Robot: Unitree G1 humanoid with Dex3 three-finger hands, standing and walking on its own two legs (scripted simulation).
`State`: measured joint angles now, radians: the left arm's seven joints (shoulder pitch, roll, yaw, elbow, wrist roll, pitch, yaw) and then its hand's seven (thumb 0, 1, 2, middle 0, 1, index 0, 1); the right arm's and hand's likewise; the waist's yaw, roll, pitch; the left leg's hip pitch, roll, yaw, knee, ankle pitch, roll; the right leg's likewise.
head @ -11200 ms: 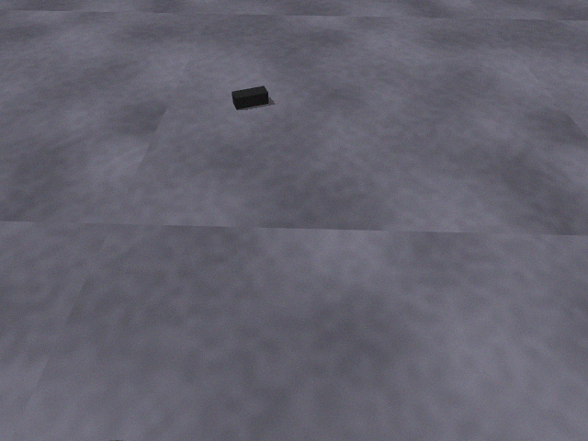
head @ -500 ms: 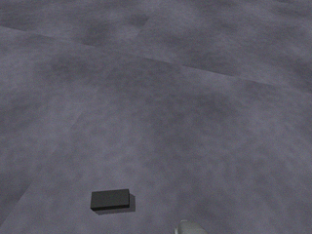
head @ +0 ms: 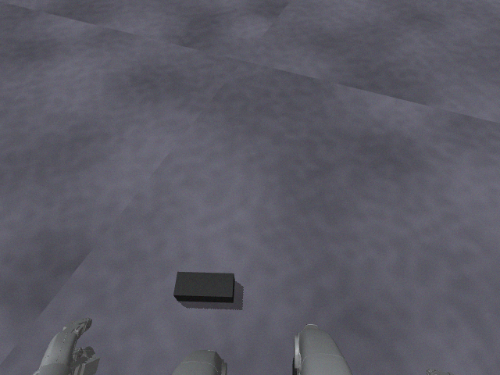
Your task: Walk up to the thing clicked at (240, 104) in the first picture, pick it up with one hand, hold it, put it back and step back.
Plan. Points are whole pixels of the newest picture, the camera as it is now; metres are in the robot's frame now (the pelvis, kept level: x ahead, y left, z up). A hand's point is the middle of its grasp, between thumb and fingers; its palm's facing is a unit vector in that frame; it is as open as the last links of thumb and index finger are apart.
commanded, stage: walk up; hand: left
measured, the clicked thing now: (205, 287) +0.44 +0.20 -0.69
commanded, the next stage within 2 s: stand in 1.00 s
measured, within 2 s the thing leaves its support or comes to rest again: neither
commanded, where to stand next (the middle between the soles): +0.09 -0.02 m, yaw -3 degrees
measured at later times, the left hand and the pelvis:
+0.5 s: hand out of the picture +0.05 +0.26 -0.14, palm faces -0.01 -0.94 -0.33, open 7.4 cm; pelvis +0.01 +0.00 +0.03, yaw -1 degrees
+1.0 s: hand (115, 356) +0.14 +0.24 -0.09, palm faces -0.08 -0.92 -0.38, open 7.4 cm; pelvis +0.01 -0.01 +0.05, yaw -4 degrees
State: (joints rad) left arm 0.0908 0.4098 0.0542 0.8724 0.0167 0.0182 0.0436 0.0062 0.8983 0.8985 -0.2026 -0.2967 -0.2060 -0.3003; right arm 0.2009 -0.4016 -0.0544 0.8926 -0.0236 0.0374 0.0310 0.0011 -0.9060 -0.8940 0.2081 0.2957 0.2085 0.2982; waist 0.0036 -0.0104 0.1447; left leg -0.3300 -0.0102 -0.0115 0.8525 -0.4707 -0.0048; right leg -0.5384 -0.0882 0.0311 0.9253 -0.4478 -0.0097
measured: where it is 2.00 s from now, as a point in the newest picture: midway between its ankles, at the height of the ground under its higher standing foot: outside the picture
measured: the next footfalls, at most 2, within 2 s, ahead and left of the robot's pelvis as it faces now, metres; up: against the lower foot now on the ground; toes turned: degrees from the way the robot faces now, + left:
right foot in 0.18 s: +0.07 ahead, -0.14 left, +0.00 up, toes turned -1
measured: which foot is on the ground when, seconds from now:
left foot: down 0.00-1.00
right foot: up 0.00-0.16, down 0.18-1.00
